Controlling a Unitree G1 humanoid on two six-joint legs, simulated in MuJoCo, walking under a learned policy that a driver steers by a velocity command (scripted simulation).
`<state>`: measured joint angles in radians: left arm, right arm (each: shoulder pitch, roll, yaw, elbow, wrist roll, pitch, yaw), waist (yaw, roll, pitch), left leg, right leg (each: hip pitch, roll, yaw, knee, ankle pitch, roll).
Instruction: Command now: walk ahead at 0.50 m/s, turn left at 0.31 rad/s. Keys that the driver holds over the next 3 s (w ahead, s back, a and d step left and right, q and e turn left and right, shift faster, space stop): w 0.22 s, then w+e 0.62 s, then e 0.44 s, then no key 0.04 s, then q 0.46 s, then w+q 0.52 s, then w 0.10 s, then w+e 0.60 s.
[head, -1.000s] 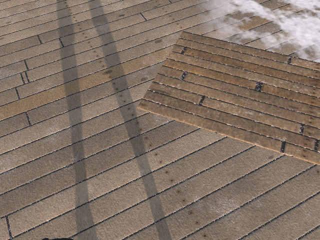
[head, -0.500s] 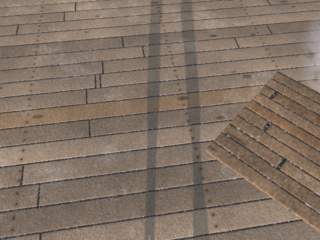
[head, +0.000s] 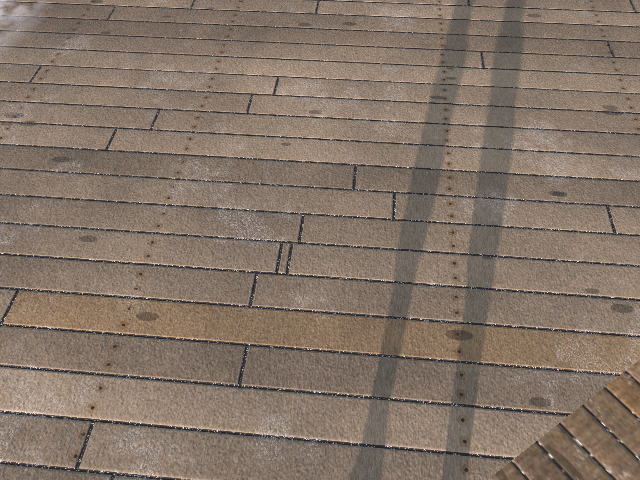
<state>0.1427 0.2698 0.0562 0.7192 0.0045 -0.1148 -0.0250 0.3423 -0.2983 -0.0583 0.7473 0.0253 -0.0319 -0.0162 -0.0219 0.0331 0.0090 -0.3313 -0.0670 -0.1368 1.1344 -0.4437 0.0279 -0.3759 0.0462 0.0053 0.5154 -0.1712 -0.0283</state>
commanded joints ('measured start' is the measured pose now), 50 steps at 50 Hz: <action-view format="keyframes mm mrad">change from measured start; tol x32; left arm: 1 102 98 24 -11 9 4 5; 50 78 181 58 -101 -27 74 2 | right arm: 1 -96 -110 -27 -114 -17 -29 5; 50 -138 -136 -28 -39 -29 -67 -8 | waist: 1 61 -108 -5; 16 78 -120 37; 21 -98 246 -396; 26 18 104 -11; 40 -41 2 89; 46 32 -333 -327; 50 52 -33 -133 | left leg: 1 -380 125 -9 46 102 -4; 16 -138 98 107 -629 387 -7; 20 737 432 -291 -661 347 184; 27 185 331 -32 -983 329 160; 37 286 336 263 -1012 508 134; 44 346 298 370 -442 1131 31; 46 -308 18 246 235 -210 -105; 50 -356 151 66 122 -8 -72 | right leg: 1 321 -292 394 -280 -70 -172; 16 309 -285 180 -284 224 -139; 19 141 -180 103 108 305 -61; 22 -407 -84 119 739 -361 15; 41 -267 -113 -53 119 71 -41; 44 138 20 -122 34 72 -116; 46 740 -389 641 -41 448 -400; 50 377 -275 344 -129 568 -278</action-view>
